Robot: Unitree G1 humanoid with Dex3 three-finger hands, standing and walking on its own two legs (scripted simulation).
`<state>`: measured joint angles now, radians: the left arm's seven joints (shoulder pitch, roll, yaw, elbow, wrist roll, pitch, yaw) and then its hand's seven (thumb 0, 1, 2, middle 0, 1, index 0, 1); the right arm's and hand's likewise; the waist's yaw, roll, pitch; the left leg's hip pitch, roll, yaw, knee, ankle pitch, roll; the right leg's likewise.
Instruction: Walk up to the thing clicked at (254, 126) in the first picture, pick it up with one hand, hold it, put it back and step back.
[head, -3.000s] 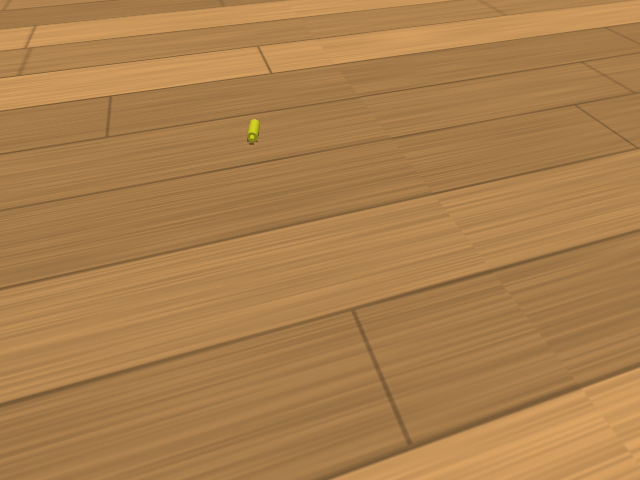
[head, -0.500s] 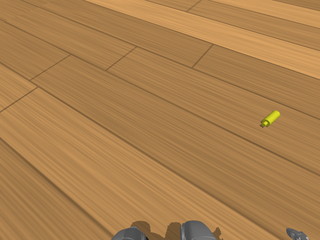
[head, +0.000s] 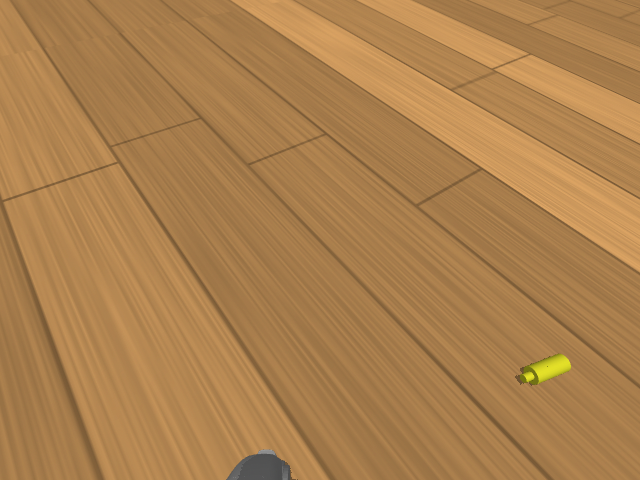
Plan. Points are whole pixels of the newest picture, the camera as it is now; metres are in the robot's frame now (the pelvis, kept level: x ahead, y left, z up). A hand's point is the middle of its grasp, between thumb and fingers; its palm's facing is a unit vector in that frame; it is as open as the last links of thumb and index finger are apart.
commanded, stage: walk up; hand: left
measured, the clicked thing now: (543, 370) +0.64 -0.71 -0.73
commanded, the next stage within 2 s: none
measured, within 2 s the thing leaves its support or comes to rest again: neither
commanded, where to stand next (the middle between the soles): +0.38 -1.06 m, yaw +24 degrees
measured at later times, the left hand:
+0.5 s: hand (306, 472) +0.17 +0.04 -0.17, palm faces +0.12 -0.91 -0.39, open 7.3 cm
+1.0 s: hand (461, 467) +0.21 -0.19 -0.17, palm faces +0.17 -0.94 -0.31, open 7.4 cm
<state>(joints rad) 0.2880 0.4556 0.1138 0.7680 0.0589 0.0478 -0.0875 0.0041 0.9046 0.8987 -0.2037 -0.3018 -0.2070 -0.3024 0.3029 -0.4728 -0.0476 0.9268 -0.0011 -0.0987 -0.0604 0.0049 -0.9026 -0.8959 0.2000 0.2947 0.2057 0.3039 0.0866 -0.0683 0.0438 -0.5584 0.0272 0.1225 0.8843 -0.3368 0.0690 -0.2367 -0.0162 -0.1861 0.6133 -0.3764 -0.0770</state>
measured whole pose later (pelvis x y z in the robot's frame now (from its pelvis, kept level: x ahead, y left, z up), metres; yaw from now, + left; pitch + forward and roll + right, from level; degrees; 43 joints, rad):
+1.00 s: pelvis +0.18 -0.47 -0.02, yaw +17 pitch -3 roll +1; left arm 0.24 0.47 0.08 0.71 0.05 0.11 -0.09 0.01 0.91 0.90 -0.20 -0.30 -0.21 -0.30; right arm 0.36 -0.44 -0.03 0.83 0.00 -0.08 -0.11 0.00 -0.90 -0.89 0.21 0.30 0.21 0.31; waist -0.01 -0.13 0.12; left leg -0.43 0.07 0.02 0.78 -0.31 0.03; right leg -0.59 -0.03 0.13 1.28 -0.43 0.00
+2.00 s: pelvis +0.27 -0.97 -0.03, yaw +20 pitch -2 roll +0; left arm 0.23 0.40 0.07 0.76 0.06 0.09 -0.08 0.00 0.91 0.90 -0.20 -0.30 -0.20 -0.30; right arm 0.26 -0.52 -0.09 0.94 0.00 -0.01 -0.13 0.01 -0.90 -0.90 0.20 0.29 0.21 0.30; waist 0.03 0.00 0.12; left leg -0.63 0.05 -0.10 1.26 -0.51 0.04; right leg -0.46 -0.02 0.00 0.91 -0.42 0.00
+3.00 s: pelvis +0.32 -1.10 -0.03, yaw +24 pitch -1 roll +2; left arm 0.35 0.50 0.07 0.87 0.01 -0.04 0.07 0.00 0.90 0.90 -0.20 -0.30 -0.21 -0.30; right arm 0.11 -0.41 -0.10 0.84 -0.03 0.03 0.05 0.01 -0.90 -0.90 0.20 0.29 0.21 0.30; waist 0.05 0.00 0.21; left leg -0.45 0.01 0.01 0.82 -0.35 -0.01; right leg -0.37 -0.15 0.13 0.93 -0.49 0.02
